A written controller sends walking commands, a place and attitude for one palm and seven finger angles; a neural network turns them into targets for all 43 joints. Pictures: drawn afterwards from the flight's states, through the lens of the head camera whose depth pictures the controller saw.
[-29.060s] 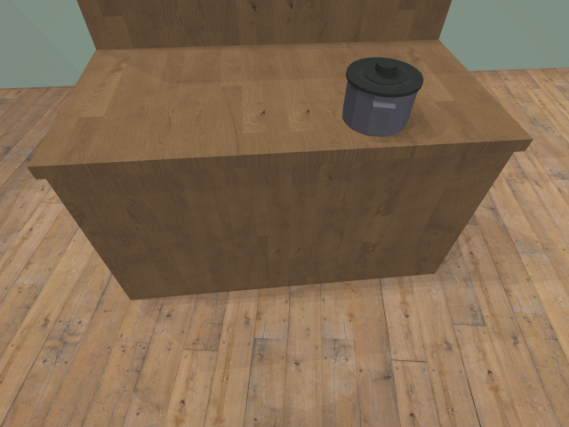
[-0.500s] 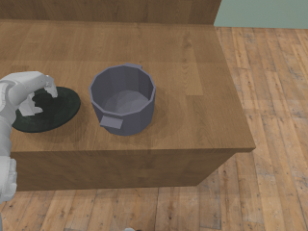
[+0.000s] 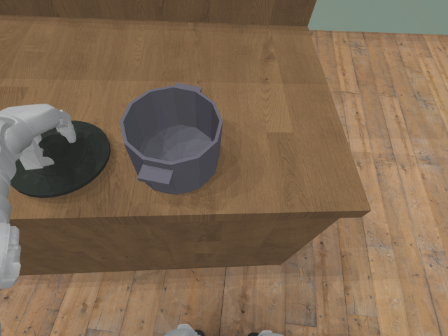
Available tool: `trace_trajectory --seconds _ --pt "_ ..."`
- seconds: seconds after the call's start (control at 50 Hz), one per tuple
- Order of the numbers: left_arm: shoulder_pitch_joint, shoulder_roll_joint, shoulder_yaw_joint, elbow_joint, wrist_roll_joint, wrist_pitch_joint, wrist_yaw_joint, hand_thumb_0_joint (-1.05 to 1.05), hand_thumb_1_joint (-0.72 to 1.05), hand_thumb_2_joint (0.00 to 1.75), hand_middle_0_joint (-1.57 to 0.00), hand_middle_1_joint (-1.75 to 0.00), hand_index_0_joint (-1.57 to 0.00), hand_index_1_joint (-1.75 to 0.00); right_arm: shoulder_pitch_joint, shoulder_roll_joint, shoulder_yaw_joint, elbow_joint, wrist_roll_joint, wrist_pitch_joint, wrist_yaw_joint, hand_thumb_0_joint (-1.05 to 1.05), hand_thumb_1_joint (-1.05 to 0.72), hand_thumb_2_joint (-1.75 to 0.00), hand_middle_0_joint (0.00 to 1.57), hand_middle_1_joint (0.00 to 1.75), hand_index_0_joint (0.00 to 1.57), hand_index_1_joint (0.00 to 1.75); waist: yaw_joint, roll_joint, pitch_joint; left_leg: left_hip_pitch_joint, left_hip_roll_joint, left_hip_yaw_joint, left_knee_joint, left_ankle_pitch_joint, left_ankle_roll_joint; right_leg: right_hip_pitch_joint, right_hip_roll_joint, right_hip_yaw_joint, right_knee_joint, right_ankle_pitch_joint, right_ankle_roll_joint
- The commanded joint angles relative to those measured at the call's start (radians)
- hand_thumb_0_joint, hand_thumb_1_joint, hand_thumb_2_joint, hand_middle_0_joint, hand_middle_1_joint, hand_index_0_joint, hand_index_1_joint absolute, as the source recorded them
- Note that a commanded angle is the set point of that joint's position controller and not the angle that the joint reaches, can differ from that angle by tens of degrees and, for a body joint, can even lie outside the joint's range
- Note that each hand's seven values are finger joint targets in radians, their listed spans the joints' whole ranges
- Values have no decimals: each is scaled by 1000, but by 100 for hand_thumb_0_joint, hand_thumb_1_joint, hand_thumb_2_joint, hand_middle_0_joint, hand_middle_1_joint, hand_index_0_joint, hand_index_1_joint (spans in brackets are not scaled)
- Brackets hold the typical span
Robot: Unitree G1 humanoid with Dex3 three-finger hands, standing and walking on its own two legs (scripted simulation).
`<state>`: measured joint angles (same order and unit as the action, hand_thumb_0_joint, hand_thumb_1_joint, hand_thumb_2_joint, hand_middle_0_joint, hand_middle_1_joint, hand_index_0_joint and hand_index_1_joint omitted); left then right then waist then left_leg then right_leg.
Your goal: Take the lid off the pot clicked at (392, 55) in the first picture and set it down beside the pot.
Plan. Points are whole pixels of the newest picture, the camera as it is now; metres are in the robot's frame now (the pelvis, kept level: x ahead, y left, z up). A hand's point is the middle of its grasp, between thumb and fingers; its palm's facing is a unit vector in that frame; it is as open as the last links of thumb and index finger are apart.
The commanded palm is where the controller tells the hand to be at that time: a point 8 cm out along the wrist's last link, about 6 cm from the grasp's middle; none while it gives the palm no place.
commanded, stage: lower the lid onto the table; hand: left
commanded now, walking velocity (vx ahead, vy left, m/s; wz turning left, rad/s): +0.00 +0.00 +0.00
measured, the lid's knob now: (54, 147) +0.46 +0.32 +0.01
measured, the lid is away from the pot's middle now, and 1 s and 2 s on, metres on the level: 0.23 0.23 0.23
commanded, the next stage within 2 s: open the fingers wide in 0.30 s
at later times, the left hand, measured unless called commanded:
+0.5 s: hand (41, 155) +0.43 +0.32 +0.03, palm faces -0.48 -0.08 -0.87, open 8.7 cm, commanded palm +0.45 +0.31 +0.07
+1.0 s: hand (37, 156) +0.43 +0.33 +0.02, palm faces -0.46 -0.09 -0.88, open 8.8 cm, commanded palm +0.45 +0.32 +0.07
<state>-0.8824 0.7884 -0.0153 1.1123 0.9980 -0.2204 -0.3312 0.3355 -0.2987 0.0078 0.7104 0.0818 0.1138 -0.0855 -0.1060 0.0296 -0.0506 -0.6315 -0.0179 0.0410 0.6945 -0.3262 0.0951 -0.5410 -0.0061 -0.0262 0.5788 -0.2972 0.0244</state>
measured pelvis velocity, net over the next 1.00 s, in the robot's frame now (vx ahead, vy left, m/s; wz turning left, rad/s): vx -0.02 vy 0.00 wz -0.02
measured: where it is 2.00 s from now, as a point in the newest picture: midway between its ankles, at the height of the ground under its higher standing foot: outside the picture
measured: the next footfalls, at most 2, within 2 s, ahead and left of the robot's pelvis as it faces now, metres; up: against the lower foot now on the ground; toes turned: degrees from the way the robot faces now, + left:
none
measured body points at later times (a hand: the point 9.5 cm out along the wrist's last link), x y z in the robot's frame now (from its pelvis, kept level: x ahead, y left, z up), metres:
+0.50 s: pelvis -0.02 -0.01 -0.02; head +0.09 +0.01 +0.42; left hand +0.45 +0.32 +0.08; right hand -0.01 -0.29 -0.13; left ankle +0.00 +0.05 -0.72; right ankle -0.02 -0.16 -0.72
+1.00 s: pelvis -0.02 +0.00 -0.02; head +0.09 +0.02 +0.42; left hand +0.45 +0.33 +0.07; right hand +0.01 -0.29 -0.13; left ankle +0.00 +0.05 -0.72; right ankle -0.02 -0.16 -0.72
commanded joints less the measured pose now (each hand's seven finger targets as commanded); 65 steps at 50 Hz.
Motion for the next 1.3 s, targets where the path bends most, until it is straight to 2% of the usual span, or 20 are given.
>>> trace_trajectory --seconds 0.0,0.08,0.12,0.2,0.26,0.34,0.36,0.38,0.42,0.48,0.56,0.62,0.7,0.74,0.94,1.0,1.04,1.16,1.22,1.28 --pt "-419 389 139 -175 -8 -13 51 0 51 117 -87 -103 -78 -90 131 -195 -62 -46 -8 -12 -23 0 -90 -90 20 30 20 30 -2 142 -463 523 34 -104 -2 569 -38 -90 65 -45 -23 224 -65" --pt "-411 335 95 -141 -25 -9 39 0 51 117 -87 -103 -78 -90 131 -199 -63 -46 -6 -1 -21 0 -90 -90 20 30 20 30 -16 95 -426 459 32 -90 5 513 -30 -106 64 -47 -14 219 -61" --pt "-443 301 58 -143 -16 -8 35 0 51 117 -87 -103 -78 -90 132 -199 -62 -41 -3 2 -18 0 -90 -90 20 30 20 30 -19 136 -398 461 38 -99 5 511 -38 -158 64 -52 -7 187 -67" --pt "-408 318 59 -64 2 -2 40 0 51 117 -87 -103 -78 -90 140 -200 -54 -48 1 8 -20 0 -90 -90 20 30 20 30 -28 84 -369 382 30 -92 17 380 -30 -182 69 -51 12 130 -65" --pt "-444 288 32 -75 0 1 33 0 51 117 -87 -103 -78 -90 148 -202 -57 -44 -1 12 -19 0 -90 -90 20 30 20 30 -35 87 -389 373 31 -89 31 362 -27 -199 68 -50 25 128 -65" --pt "-412 318 58 -45 11 -4 32 0 51 117 -87 -103 -78 -90 158 -201 -53 -51 -2 18 -18 0 -90 -90 20 30 20 30 -33 71 -417 357 27 -89 59 392 -28 -207 73 -52 49 136 -64" --pt "-423 274 17 -23 9 1 26 0 51 117 -87 -103 -78 -90 154 -201 -52 -51 0 20 -18 0 -90 -90 20 30 20 30 -46 62 -392 328 25 -85 60 348 -27 -226 73 -53 51 118 -63" --pt "-203 314 104 -3 -5 -8 24 0 51 117 -87 -103 -78 -90 143 -183 -56 -90 4 20 -4 0 -90 -90 20 30 20 30 19 56 -411 315 11 -83 55 359 -31 -162 72 -56 55 119 -71" --pt "-233 358 154 -132 14 -57 44 0 50 112 -84 -103 -75 -91 123 -189 -63 -87 -15 44 -8 0 -90 -90 20 30 20 30 18 76 -458 336 25 -77 72 442 -33 -167 75 -45 61 158 -79" --pt "-335 277 72 -192 12 -47 62 0 47 105 -80 -103 -71 -92 112 -184 -69 -75 -16 64 0 0 -90 -90 20 30 20 30 -16 119 -405 354 37 -90 60 362 -34 -236 75 -48 46 91 -74" --pt "-301 396 154 -127 6 -20 88 0 43 98 -74 -103 -66 -93 115 -192 -54 -90 -5 64 -2 0 -90 -90 20 30 20 30 1 71 -389 265 20 -78 45 248 -21 -178 73 -46 55 69 -75" --pt "-334 358 132 -196 3 -20 85 0 39 94 -69 -102 -63 -93 110 -187 -61 -86 -7 59 0 0 -90 -90 20 30 20 30 1 128 -437 327 24 -76 49 311 -23 -175 69 -46 53 109 -77" --pt "-305 384 141 -132 10 -11 92 0 34 88 -64 -101 -58 -93 109 -188 -52 -92 -2 60 -1 0 -90 -90 20 30 20 30 -3 63 -391 259 18 -74 51 262 -20 -166 74 -43 52 92 -71" --pt "-318 397 145 -143 15 -13 91 0 31 86 -61 -100 -56 -93 111 -188 -51 -94 -2 58 -2 0 -90 -90 20 30 20 30 1 99 -401 278 18 -74 51 281 -23 -166 72 -45 57 98 -74" --pt "-291 390 152 -149 5 -24 77 0 18 74 -48 -95 -45 -91 114 -190 -55 -103 -4 60 -1 0 -90 -90 20 30 20 30 5 100 -429 309 23 -76 66 360 -27 -175 75 -46 67 132 -72" --pt "-283 334 115 -133 -2 -17 71 0 14 70 -45 -94 -42 -91 113 -186 -60 -99 -2 63 3 0 -90 -90 20 30 20 30 -6 83 -406 313 27 -80 64 345 -28 -204 76 -50 61 112 -70" --pt "-304 355 139 -189 -3 -28 68 0 11 68 -42 -93 -40 -91 118 -186 -64 -95 -6 64 5 0 -90 -90 20 30 20 30 6 129 -447 374 34 -91 66 424 -34 -206 75 -52 64 126 -74" --pt "-313 298 93 -156 -16 -22 65 0 3 60 -34 -91 -34 -90 117 -187 -66 -83 -5 73 6 0 -90 -90 20 30 20 30 -15 81 -389 336 34 -89 57 369 -29 -226 75 -53 53 104 -71" --pt "-296 345 136 -187 -13 -33 69 0 2 58 -33 -90 -33 -90 116 -188 -66 -88 -5 69 5 0 -90 -90 20 30 20 30 5 103 -433 363 32 -93 56 413 -32 -200 73 -49 57 128 -78" --pt "-285 271 89 -200 -20 -33 66 0 2 58 -32 -91 -32 -91 113 -179 -72 -85 -8 74 12 0 -90 -90 20 30 20 30 -4 116 -425 405 41 -103 60 455 -42 -229 77 -54 50 119 -74"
